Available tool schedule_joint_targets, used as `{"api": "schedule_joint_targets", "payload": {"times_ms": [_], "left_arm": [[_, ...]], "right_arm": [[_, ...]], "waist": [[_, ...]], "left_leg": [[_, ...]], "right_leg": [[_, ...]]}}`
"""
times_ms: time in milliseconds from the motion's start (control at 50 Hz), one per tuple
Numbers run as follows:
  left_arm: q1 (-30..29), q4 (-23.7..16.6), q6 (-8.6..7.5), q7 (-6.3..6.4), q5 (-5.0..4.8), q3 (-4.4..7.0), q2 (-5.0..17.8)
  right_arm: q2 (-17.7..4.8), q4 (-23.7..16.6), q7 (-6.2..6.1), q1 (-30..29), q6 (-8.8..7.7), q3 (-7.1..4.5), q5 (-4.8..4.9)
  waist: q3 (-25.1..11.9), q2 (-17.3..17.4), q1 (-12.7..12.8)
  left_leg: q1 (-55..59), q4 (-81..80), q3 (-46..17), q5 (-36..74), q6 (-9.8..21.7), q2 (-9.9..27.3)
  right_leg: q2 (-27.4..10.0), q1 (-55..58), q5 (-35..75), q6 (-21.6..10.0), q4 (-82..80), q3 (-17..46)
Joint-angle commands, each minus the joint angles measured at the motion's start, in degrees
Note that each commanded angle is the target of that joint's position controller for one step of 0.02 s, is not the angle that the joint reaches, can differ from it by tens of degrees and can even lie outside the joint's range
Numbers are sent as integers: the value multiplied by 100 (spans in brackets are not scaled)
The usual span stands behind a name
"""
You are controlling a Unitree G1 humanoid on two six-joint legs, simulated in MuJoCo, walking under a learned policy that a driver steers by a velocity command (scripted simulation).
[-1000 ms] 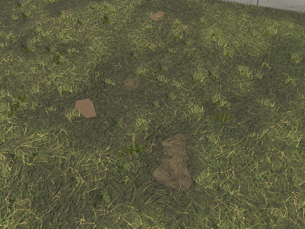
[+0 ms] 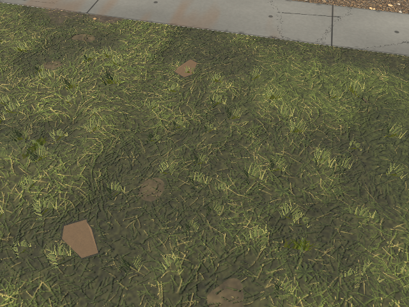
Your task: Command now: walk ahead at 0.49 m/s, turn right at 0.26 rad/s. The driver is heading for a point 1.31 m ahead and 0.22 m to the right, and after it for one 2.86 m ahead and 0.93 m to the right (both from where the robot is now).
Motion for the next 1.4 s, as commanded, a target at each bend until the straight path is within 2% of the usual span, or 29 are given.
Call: {"api": "schedule_joint_targets", "payload": {"times_ms": [20, 140, 240, 280, 320, 340, 360, 380, 400, 440, 460, 540, 640, 740, 820, 860, 880, 900, 920, 940, 960, 1000, 1080, 1180, 1260, 1320, 1360, 1380, 1400], "left_arm": [[362, -182, 71, 26, 38, 80, 235], [-762, -581, 1, -140, 31, 38, 116], [-1385, -1053, 10, -355, 3, 2, 97], [-1208, -1172, 12, -429, 3, 59, 222], [45, -936, 20, -441, -16, 297, 601], [1125, -688, 46, -356, -18, 535, 1127], [1443, -671, 62, -283, -10, 693, 1892], [1632, -767, 27, -265, 43, 569, 1493], [1432, -755, -1, -248, 106, 473, 1137], [469, -1020, 8, -247, 75, 347, 741], [198, -1134, 6, -245, 120, 292, 601], [279, -1173, -26, -153, 60, 352, 845], [772, -932, -27, -49, 69, 303, 787], [1028, -653, -52, -64, 102, 319, 920], [802, -612, 45, 4, 124, 352, 1046], [595, -688, 118, 29, 150, 343, 1108], [535, -793, 120, 57, 185, 297, 1057], [1092, -968, -4, -3, 238, 144, 602], [1147, -912, -164, -76, 220, 60, 487], [687, -1069, -295, -154, 35, 131, 868], [219, -1201, -358, -166, -12, 121, 912], [10, -1292, -332, -92, 202, 190, 912], [104, -1425, -131, -4, 265, 168, 667], [-960, -1708, -157, -12, 224, 79, 418], [-1523, -1880, -253, -125, 124, 111, 532], [-1382, -1877, -339, -173, 93, 210, 730], [-433, -1663, -388, -124, 146, 340, 955], [455, -1584, -390, -74, 244, 416, 1247], [1051, -1312, -308, -96, 292, 540, 1650]], "right_arm": [[-725, -269, -111, -250, -122, -124, -25], [-902, -154, -238, 170, -40, -131, 44], [-1032, -37, -258, 465, 151, -178, 103], [-1172, -133, -280, 261, 233, -219, 120], [-1237, -275, -327, 25, 330, -235, 98], [-1147, -426, -350, 22, 314, -185, 58], [-302, -727, -231, 550, 120, 88, -100], [-673, -789, -138, 232, -179, 35, 77], [-1018, -1006, -92, -406, -325, -79, 291], [-954, -1069, -162, -689, -343, -90, 152], [-983, -1081, -184, -567, -251, -144, 107], [-737, -1303, -219, -695, 9, -156, -33], [-475, -1438, -157, -1546, -6, -46, 53], [-666, -1724, -19, -2167, -42, -64, 157], [-742, -1809, 150, -1928, -65, -88, 174], [-1006, -1552, 126, -885, -26, -255, 151], [-1281, -1371, 82, 9, 2, -376, 125], [-1862, -1381, 38, 636, 28, -530, 60], [-1571, -1281, 48, 767, 57, -457, 174], [-1279, -1368, 14, 488, 89, -384, 199], [-1138, -1520, -9, 98, 121, -348, 172], [-947, -1704, -13, -368, 141, -270, 101], [-1080, -1778, -95, -332, 145, -323, 120], [-1174, -1643, -247, 158, 252, -367, 225], [-1158, -1559, -289, 491, 356, -367, 252], [-1172, -1597, -321, 389, 422, -391, 232], [-958, -1708, -302, 143, 420, -327, 193], [-646, -1824, -271, 101, 376, -209, 99], [-332, -1869, -266, 999, 313, -97, 233]], "waist": [[269, 476, 262], [369, 429, -163], [575, 451, -334], [390, 624, -118], [-387, 696, 593], [-967, 332, 1034], [-1613, -1259, 599], [-2416, -945, 804], [-1634, -684, 879], [-755, 280, 385], [-612, 227, 147], [-265, 139, -33], [-83, -202, 428], [263, -137, 663], [102, -179, 422], [-598, -166, -134], [-1107, 75, -518], [-1850, 1337, -372], [-2197, 1808, -359], [-1462, 1321, -430], [-860, 689, -350], [-307, 143, 41], [-229, 518, 245], [-154, 688, -153], [-114, 784, -339], [-120, 964, -159], [-625, 978, 354], [-1392, 494, 724], [-2036, -1380, 425]], "left_leg": [[-472, -1145, -979, 535, 893, 1730], [464, -1067, -299, 753, 575, 1784], [1531, -534, -46, 1166, 429, 2132], [1613, 84, 175, 2679, 289, 2158], [1271, 1858, 547, 4494, 49, 1916], [50, 3507, 621, 3592, -200, 1643], [-2693, 5819, 419, -1039, -590, 535], [-3508, 6668, -910, -2430, -490, 246], [-4052, 6700, -1101, -1984, -303, 599], [-3497, 5747, -985, -1165, -271, 1073], [-3017, 5394, -1017, -1017, -314, 1219], [-2689, 4274, -815, -465, -672, 1125], [-2442, 2128, -562, 1503, -634, 962], [-3118, 1618, -650, 1291, -266, 945], [-2818, 1514, -473, 337, 73, 691], [-1210, 1395, -83, 321, 307, 207], [237, 1427, -680, 669, 570, 541], [2416, 1242, -3267, 285, 1547, 1936], [3199, 297, -5124, -417, 1878, 2401], [2755, 162, -4611, -1049, 1544, 2258], [1880, 90, -3869, -840, 1326, 2054], [487, -160, -3061, 283, 1142, 1664], [-347, -377, -2392, 1359, 1205, 1308], [-519, -181, -2049, 1088, 796, 909], [-46, 190, -2599, 644, 702, 1070], [360, 630, -3115, 670, 600, 1228], [157, 1499, -2887, 1232, 351, 922], [-526, 2958, -2404, 627, 150, 623], [-2558, 4681, -1645, -2012, -239, -188]], "right_leg": [[-231, -256, 827, 98, -484, 230], [11, -445, 1907, 59, -2352, -97], [119, -735, 982, -123, -2955, -441], [372, -158, 342, -315, -3076, -774], [942, 1672, 363, -598, -3371, -1138], [652, 3476, 516, -911, -3541, -335], [-944, 5747, -6, -1977, -3921, 2821], [-1423, 6323, -282, -2287, -4920, 4541], [-1157, 5923, 117, -1879, -4907, 3622], [-673, 4077, 1191, -1481, -4991, 2132], [-491, 3441, 1535, -1402, -5145, 1777], [-154, 2478, 2177, -1443, -5457, 1167], [67, 2653, 1811, -1023, -5528, 424], [-524, 3827, 1586, -949, -5431, 574], [-674, 4414, 3313, -708, -4825, 230], [-344, 4211, 5134, -504, -3547, -171], [-114, 3352, 4582, -300, -2230, -357], [780, 1087, 1865, 179, 144, -583], [1237, -173, -1833, 249, 1050, 119], [847, -773, -1593, 131, 1317, 454], [581, -773, -1121, 72, 1009, 325], [234, -205, -656, 132, 76, 197], [204, 169, -238, 447, -876, -20], [551, 518, 1427, 598, -2869, -94], [784, 733, 1460, 535, -3677, 5], [837, 1123, 855, 344, -4079, 98], [609, 2585, 1017, -9, -4378, 64], [-314, 4057, 922, -436, -4198, 888], [-1498, 5918, 107, -1446, -4427, 3316]]}}
Keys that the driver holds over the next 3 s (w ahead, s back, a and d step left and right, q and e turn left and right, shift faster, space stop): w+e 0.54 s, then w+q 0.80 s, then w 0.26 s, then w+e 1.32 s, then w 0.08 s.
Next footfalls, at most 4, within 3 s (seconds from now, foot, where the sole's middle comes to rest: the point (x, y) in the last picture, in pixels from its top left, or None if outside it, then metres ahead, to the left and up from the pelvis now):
0.34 right None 0.34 -0.19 -0.78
0.88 left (228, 256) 0.69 -0.08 -0.78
1.38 right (277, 197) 0.94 -0.29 -0.78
1.84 left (205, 159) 1.15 -0.01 -0.78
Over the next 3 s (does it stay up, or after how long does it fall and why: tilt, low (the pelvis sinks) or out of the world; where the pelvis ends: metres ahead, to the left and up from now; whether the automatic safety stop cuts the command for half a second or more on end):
stays up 1.60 -0.27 -0.01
